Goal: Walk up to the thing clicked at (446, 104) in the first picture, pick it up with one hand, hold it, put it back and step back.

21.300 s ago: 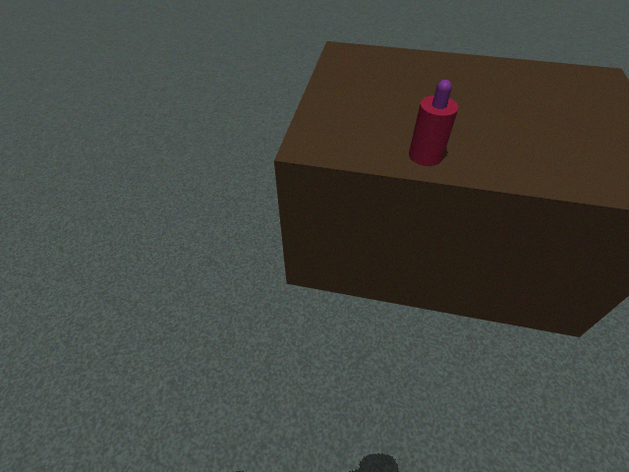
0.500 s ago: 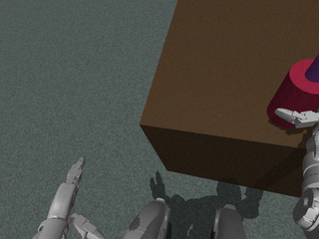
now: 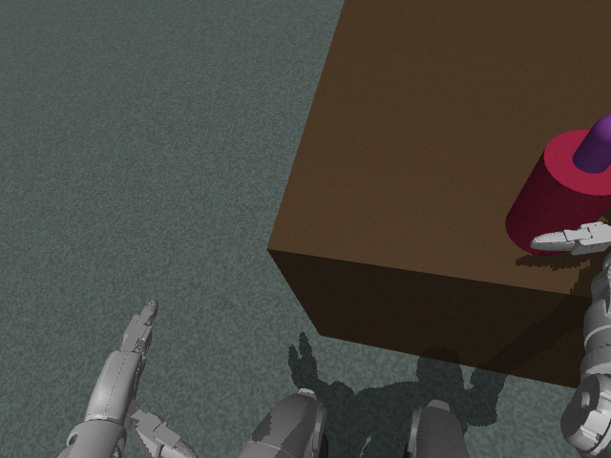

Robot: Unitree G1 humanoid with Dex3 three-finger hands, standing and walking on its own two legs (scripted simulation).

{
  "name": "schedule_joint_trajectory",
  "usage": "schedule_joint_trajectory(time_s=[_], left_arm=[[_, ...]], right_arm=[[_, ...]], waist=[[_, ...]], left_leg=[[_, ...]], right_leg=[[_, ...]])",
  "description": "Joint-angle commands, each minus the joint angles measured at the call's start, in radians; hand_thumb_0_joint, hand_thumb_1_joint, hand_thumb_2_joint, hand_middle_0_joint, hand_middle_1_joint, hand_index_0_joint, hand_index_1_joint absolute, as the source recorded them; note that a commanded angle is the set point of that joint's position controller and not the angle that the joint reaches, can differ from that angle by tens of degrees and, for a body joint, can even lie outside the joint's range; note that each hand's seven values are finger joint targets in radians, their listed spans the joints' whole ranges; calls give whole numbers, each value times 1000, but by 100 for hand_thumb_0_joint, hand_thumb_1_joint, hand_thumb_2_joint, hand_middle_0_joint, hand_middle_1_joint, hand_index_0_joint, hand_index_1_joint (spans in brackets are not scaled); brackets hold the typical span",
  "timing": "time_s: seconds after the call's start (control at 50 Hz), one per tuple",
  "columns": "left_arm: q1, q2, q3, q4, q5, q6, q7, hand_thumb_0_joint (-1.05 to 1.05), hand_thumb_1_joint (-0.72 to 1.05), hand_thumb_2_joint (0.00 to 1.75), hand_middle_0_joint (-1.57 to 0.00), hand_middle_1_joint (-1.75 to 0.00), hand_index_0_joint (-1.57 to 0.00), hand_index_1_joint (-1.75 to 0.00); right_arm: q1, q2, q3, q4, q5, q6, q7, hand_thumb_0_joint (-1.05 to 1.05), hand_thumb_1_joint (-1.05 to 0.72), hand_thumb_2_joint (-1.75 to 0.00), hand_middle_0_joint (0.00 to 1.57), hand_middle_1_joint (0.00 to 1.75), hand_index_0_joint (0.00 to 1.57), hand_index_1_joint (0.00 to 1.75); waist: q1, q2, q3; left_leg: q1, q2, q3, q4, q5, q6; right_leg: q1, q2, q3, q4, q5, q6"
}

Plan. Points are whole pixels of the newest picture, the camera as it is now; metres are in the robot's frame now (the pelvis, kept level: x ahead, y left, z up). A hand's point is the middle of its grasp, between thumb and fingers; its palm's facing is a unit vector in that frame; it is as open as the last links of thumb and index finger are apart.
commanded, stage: withdraw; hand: right
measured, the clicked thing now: (572, 184) +0.47 -0.22 +0.04
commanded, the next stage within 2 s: rise in 0.18 s
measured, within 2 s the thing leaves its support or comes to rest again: neither
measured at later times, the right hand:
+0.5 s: hand out of the picture +0.45 -0.35 +0.12, palm faces +0.40 +0.88 -0.25, open 17.4 cm
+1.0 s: hand out of the picture +0.28 -0.31 +0.09, palm faces +0.37 +0.85 -0.36, open 17.2 cm
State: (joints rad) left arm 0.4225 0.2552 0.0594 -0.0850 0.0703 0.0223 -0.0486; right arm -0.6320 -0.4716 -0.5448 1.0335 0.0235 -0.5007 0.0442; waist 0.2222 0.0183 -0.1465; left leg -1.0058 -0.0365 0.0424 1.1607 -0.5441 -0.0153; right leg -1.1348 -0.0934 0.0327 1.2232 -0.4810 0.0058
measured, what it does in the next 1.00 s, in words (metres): rises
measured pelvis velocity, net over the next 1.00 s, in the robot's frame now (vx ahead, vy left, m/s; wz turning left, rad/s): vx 0.04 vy -0.01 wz -0.03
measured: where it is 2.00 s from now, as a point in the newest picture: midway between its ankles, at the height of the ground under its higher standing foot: outside the picture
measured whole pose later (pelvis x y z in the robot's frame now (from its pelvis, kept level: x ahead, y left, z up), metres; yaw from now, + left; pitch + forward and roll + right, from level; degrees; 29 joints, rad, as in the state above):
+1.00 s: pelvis +0.04 -0.01 +0.08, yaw -2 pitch +7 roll +1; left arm 0.37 0.25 0.07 0.35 -0.07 0.08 0.04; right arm 0.13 -0.38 -0.27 0.30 0.07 -0.02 -0.08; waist -0.01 -0.02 -0.08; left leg -0.38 0.02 0.00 0.67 -0.40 -0.03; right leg -0.49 -0.04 -0.03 0.72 -0.34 0.00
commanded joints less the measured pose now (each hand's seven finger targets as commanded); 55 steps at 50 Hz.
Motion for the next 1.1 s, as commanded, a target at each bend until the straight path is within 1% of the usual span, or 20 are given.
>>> schedule_joint_trajectory(time_s=[0.0, 0.06, 0.1, 0.14, 0.18, 0.24, 0.28, 0.3, 0.34, 0.42, 0.52, 0.62, 0.66, 0.7, 0.84, 0.88, 0.92, 1.02, 1.04, 1.08], left_arm=[[29, 155, 101, -113, -9, -45, 25, 0, -53, 4, -5, -4, -5, -5], [-3, 166, 96, -88, -17, -41, 36, 0, -54, 4, -5, -4, -4, -5], [-26, 173, 98, -63, -21, -43, 45, 0, -54, 5, -5, -4, -4, -5], [-38, 166, 69, -49, -36, -49, 56, 0, -56, 5, -5, -4, -4, -5], [-22, 170, 70, 4, -42, -47, 64, 0, -56, 5, -5, -4, -4, -5], [-47, 124, 9, 31, -56, -60, 63, 0, -56, 5, -5, -4, -4, -5], [-39, 165, 38, 22, -64, -68, 70, 0, -58, 7, -6, -4, -5, -6], [-28, 181, 38, -11, -80, -40, 67, 0, -55, 6, -6, -5, -5, -6], [37, 148, 29, 38, -85, -14, 52, 0, -54, 5, -6, -4, -5, -5], [9, 161, 34, 97, -93, 6, 41, 0, -50, 6, -5, -4, -4, -4], [-115, 193, 54, 127, -107, 12, 52, 0, -54, 7, -5, -4, -5, -4], [-155, 146, 8, 155, -113, 1, 61, 0, -56, 8, -5, -4, -4, -5], [-119, 157, 19, 152, -114, 0, 65, 0, -55, 8, -5, -4, -4, -5], [-43, 150, 21, 198, -122, 5, 64, 0, -55, 8, -5, -4, -4, -5], [-38, 168, 81, 268, -145, 18, 84, 0, -50, 8, -5, -5, -5, -5], [-52, 204, 131, 278, -142, 14, 102, 0, -53, 7, -6, -5, -5, -5], [-69, 155, 92, 266, -139, 6, 109, 0, -52, 7, -5, -5, -5, -5], [-140, 158, 115, 260, -123, -20, 145, 0, -51, 7, -5, -5, -5, -5], [-147, 110, 74, 297, -122, -19, 146, 0, -51, 7, -5, -5, -5, -5], [-133, 138, 99, 240, -118, -30, 158, 0, -48, 7, -5, -5, -5, -5]], right_arm=[[-406, -356, -40, -275, 16, -52, 11, 0, 61, -3, 5, 6, 6, 6], [-461, -414, -51, -312, 20, -23, 27, 0, 61, -3, 5, 5, 5, 5], [-483, -360, -9, -274, 30, 12, 47, 0, 60, -3, 5, 5, 6, 5], [-488, -396, -13, -270, 38, 52, 70, 0, 59, -3, 5, 5, 5, 5], [-434, -361, 9, -180, 48, 96, 100, 0, 58, -4, 5, 5, 5, 5], [-404, -309, 32, -86, 73, 152, 144, 0, 58, -4, 5, 5, 6, 5], [-400, -362, 14, -78, 76, 170, 163, 0, 49, -5, 6, 6, 7, 6], [-319, -563, 3, -14, -34, 224, 103, 0, 48, -5, 6, 6, 7, 6], [-413, -430, 72, -62, -16, 259, 61, 0, 52, -4, 6, 6, 7, 6], [-456, -611, 22, -143, -61, 305, -4, 0, 53, -4, 6, 6, 6, 6], [-426, -631, 7, -134, -78, 328, -76, 0, 56, -5, 6, 6, 5, 6], [-244, -452, 105, -118, -61, 348, -97, 0, 52, -6, 6, 5, 5, 5], [-148, -438, 108, -227, -45, 352, -101, 0, 52, -6, 6, 5, 5, 5], [40, -398, 119, -333, -24, 365, -100, 0, 50, -6, 6, 5, 5, 5], [372, -251, 167, -792, 38, 415, -115, 0, 45, -7, 6, 5, 6, 5], [471, -265, 129, -922, 46, 414, -130, 0, 48, -6, 6, 5, 6, 5], [565, -195, 168, -990, 48, 420, -137, 0, 48, -6, 6, 5, 6, 5], [791, -75, 216, -1121, 50, 418, -147, 0, 48, -6, 6, 6, 6, 6], [793, -70, 222, -1162, 50, 412, -150, 0, 48, -6, 6, 6, 6, 6], [885, -41, 230, -1186, 50, 412, -150, 0, 48, -6, 6, 6, 5, 6]], waist=[[-49, -284, -488], [-71, -315, -490], [-51, -289, -492], [-58, -264, -501], [-48, -222, -409], [-53, -144, -308], [-51, -110, -314], [-126, -126, -303], [-80, -114, -263], [-120, -166, -324], [-149, -186, -362], [-158, -179, -355], [-178, -181, -386], [-195, -189, -320], [-215, -194, -129], [-224, -146, -133], [-225, -131, -104], [-232, -74, -110], [-251, -97, -78], [-237, -59, -83]], left_leg=[[152, -19, -8, -175, 353, 22], [189, -17, -5, -204, 318, 30], [204, -20, 2, -230, 328, 26], [253, -18, 2, -257, 376, 21], [260, -16, 9, -282, 382, 20], [272, -13, 5, -319, 361, 16], [293, -11, 3, -334, 356, 14], [336, -3, -14, -387, 323, 16], [334, -5, -18, -405, 311, 14], [383, 1, -15, -426, 385, 14], [452, 2, -7, -461, 404, 20], [483, -4, 12, -481, 462, 26], [514, -1, 15, -493, 514, 24], [523, 0, 20, -502, 525, 26], [538, 4, 29, -552, 391, 40], [583, 7, 26, -556, 424, 33], [605, 13, 21, -562, 441, 28], [649, 20, 14, -554, 476, 17], [647, 23, 11, -560, 450, 18], [649, 25, 12, -564, 436, 13]], right_leg=[[538, 39, -1, -169, 337, -13], [580, 42, 2, -230, 314, -2], [621, 38, 6, -250, 324, -4], [650, 37, 6, -261, 370, -7], [625, 38, 5, -289, 373, -7], [572, 39, 1, -319, 329, -17], [578, 39, 3, -338, 312, -22], [610, 54, -25, -383, 292, -13], [613, 54, -29, -405, 260, -16], [705, 60, -42, -421, 349, -17], [776, 58, -49, -468, 385, -7], [859, 47, -44, -499, 512, 6], [915, 47, -48, -499, 590, 5], [909, 49, -56, -516, 616, 7], [870, 43, -60, -614, 432, 11], [873, 48, -62, -616, 445, 3], [862, 53, -66, -615, 453, -3], [874, 60, -67, -607, 472, -10], [857, 64, -70, -614, 442, -9], [866, 68, -74, -617, 419, -14]])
